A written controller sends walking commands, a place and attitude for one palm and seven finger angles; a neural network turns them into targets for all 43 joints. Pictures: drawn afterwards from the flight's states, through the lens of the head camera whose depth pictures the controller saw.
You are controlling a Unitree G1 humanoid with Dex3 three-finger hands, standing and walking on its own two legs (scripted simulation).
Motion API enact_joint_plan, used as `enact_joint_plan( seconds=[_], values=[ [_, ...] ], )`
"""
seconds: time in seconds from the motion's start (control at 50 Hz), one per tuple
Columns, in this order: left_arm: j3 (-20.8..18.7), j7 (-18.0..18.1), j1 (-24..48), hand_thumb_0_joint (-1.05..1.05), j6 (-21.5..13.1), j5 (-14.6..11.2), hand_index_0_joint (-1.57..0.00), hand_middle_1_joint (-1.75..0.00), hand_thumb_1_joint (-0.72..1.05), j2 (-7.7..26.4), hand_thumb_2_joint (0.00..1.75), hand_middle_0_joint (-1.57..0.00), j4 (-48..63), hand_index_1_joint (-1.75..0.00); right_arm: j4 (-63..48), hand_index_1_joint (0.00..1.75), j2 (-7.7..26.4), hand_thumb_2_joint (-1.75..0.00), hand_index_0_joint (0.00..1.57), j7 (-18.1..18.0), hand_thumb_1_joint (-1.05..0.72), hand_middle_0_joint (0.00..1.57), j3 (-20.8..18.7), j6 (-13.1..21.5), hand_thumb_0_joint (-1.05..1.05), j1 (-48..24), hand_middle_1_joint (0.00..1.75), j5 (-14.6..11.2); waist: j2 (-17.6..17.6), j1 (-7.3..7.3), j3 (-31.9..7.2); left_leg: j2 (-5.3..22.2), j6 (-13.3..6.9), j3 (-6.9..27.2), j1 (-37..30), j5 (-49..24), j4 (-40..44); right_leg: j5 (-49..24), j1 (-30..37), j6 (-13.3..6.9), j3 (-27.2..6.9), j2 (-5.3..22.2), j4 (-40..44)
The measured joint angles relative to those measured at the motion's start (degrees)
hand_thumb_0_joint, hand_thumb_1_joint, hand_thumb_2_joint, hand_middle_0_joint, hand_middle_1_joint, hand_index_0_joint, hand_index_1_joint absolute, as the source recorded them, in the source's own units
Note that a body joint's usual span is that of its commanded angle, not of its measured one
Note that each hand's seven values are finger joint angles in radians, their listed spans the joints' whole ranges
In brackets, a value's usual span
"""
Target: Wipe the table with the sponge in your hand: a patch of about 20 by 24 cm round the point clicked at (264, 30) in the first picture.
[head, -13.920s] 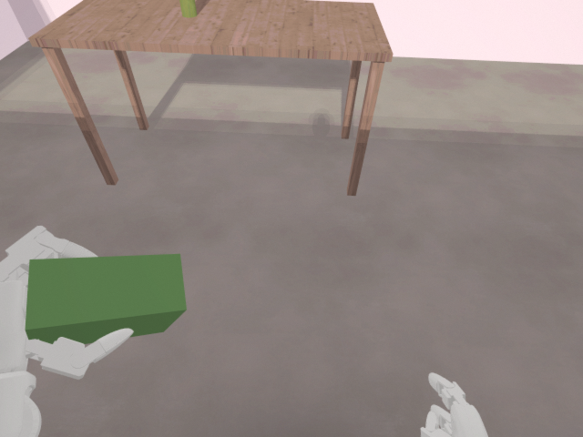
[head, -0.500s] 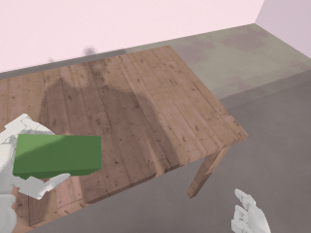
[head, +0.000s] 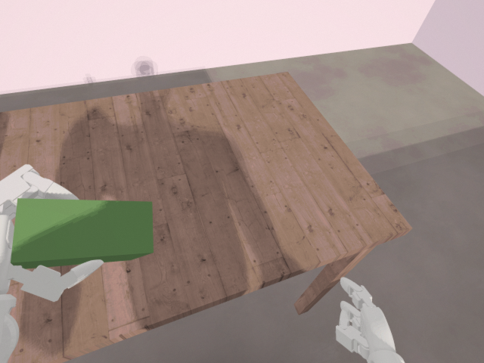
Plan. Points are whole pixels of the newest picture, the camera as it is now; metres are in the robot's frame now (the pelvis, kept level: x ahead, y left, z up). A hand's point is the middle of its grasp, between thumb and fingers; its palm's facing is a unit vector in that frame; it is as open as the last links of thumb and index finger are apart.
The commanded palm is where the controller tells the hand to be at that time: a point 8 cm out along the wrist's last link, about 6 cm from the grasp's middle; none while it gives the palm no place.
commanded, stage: look again from close up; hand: left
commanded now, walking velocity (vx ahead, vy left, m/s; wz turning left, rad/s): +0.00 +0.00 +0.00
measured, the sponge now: (105, 234) +0.24 +0.21 +0.13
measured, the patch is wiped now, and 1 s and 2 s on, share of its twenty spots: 0.00 0.00 0.00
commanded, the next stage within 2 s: shuffle to correct the standing spot in 0.38 s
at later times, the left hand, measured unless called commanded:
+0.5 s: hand (64, 236) +0.22 +0.24 +0.15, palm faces +0.34 -0.85 -0.40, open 10.1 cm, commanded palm +0.16 +0.27 +0.17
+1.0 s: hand (104, 244) +0.21 +0.19 +0.15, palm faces +0.32 -0.86 -0.40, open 10.1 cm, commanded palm +0.15 +0.23 +0.17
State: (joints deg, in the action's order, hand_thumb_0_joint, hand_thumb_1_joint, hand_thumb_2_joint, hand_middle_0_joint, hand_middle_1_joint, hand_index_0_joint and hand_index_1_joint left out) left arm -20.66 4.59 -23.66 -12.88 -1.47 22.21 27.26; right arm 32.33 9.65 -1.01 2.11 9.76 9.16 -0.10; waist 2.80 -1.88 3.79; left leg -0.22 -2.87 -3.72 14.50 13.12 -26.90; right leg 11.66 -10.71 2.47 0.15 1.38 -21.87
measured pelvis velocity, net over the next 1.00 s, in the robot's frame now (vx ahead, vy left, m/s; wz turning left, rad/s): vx -0.01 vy -0.05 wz -0.02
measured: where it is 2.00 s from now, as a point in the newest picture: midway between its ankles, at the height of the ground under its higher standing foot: outside the picture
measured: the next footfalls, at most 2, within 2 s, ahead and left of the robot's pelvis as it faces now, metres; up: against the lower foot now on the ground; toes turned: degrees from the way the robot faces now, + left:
none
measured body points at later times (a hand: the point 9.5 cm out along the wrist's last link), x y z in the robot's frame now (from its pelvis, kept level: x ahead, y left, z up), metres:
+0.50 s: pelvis +0.00 -0.01 +0.00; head +0.03 +0.02 +0.45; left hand +0.20 +0.28 +0.17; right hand +0.17 -0.23 -0.07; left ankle +0.01 +0.08 -0.74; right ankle +0.00 -0.15 -0.74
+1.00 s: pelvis -0.01 -0.05 +0.00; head +0.02 -0.03 +0.45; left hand +0.19 +0.24 +0.18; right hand +0.17 -0.28 -0.07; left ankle +0.01 +0.08 -0.74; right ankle +0.00 -0.15 -0.74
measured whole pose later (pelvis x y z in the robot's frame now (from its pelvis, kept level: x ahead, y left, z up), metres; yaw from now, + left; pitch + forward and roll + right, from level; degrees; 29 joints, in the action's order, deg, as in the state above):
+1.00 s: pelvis -0.01 -0.05 +0.00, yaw -1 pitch +1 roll -1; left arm -20.8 4.1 -25.2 -9.8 -3.7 21.9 28.6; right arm 31.2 10.9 -1.3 -0.1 6.7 11.0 -0.7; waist 0.7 -1.2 3.4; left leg 4.3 1.2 -2.6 15.9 12.8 -28.2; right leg 11.6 -12.7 -1.5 1.0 -3.1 -23.7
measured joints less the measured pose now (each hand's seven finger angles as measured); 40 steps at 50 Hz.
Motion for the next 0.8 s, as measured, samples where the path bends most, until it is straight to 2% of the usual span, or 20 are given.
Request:
enact_joint_plan(
  seconds=[0.18,0.52,0.8],
  values=[
    [0.2,0.6,0.0,-0.01,0.4,-0.4,-0.74,-1.35,-0.5,-0.8,1.01,-0.72,0.3,-1.34,-0.2,0.3,1.1,-0.9,0.2,-0.4,-0.91,0.21,-0.5,-1.2,0.01,0.5,0.3,-0.1,-0.5,-0.43,-0.2,0.2,0.0,0.2,-0.2,0.0,0.2,-0.4,0.6,0.0,0.2,-0.2,1.1],
    [0.4,0.9,-2.1,-0.01,0.9,-0.6,-0.74,-1.35,-0.5,-0.5,1.01,-0.72,-0.6,-1.34,1.2,0.3,1.8,-0.9,0.2,-1.0,-0.91,0.21,-1.1,-2.3,0.01,3.3,0.3,-0.5,-1.8,1.29,-0.6,0.5,0.4,0.2,-0.3,-0.6,0.9,-0.8,0.5,-0.4,0.1,-0.6,1.4],
    [0.0,0.2,-0.8,-0.01,2.2,-1.3,-0.74,-1.35,-0.5,-0.8,1.01,-0.72,-0.6,-1.34,-0.1,0.3,0.5,-0.9,0.2,-0.2,-0.91,0.21,-1.4,-2.7,0.01,2.3,0.3,-0.6,-1.2,0.81,-0.6,2.2,2.0,0.3,0.0,-0.8,0.4,-0.5,-0.5,-1.9,0.2,-2.2,-0.3]
  ],
)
